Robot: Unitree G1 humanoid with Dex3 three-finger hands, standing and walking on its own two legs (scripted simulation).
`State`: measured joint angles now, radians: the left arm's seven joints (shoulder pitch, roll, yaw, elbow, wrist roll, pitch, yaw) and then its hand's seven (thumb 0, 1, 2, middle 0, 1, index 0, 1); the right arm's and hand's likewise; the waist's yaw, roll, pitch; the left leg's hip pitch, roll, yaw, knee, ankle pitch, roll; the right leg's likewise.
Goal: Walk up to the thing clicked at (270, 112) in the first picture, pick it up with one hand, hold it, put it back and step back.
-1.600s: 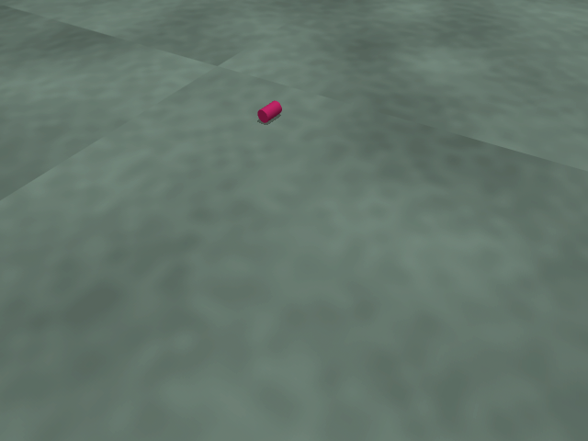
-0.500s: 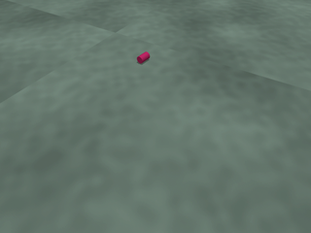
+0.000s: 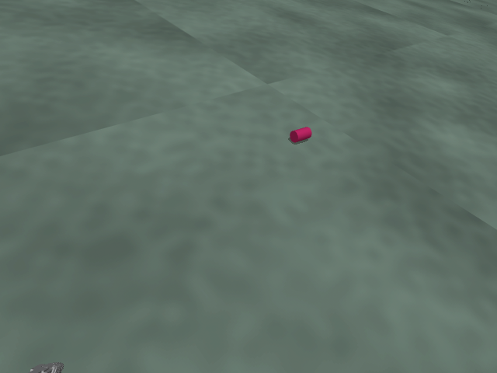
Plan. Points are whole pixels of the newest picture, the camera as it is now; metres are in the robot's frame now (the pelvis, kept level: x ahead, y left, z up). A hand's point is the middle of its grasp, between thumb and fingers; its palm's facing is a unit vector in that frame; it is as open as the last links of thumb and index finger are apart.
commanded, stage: walk up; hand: left
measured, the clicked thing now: (300, 134) +1.87 -0.51 -0.72
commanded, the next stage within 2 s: none
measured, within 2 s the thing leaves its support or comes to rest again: neither
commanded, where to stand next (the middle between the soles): +1.74 -0.95 m, yaw +37 degrees
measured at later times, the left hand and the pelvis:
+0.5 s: hand (161, 272) +0.34 +0.17 -0.11, palm faces +0.28 -0.90 -0.34, open 7.4 cm; pelvis +0.30 -0.12 +0.00, yaw +15 degrees
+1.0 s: hand (213, 206) +0.58 +0.08 -0.16, palm faces +0.27 -0.93 -0.25, open 7.4 cm; pelvis +0.58 -0.19 -0.01, yaw +20 degrees
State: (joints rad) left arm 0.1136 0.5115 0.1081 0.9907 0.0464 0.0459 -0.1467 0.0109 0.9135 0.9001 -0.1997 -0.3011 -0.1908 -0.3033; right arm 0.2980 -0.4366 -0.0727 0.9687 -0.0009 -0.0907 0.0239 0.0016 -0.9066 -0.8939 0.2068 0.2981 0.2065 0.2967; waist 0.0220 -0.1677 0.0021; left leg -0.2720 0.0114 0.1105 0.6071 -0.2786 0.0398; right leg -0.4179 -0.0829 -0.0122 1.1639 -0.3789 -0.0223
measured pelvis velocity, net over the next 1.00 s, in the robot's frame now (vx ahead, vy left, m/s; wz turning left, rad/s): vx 0.58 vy -0.19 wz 0.35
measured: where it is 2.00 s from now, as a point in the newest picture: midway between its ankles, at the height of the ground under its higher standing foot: (303, 222)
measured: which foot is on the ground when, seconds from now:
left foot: down 0.00-0.40, up 0.42-0.76, down 0.78-1.00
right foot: up 0.00-0.34, down 0.36-0.80, up 0.82-1.00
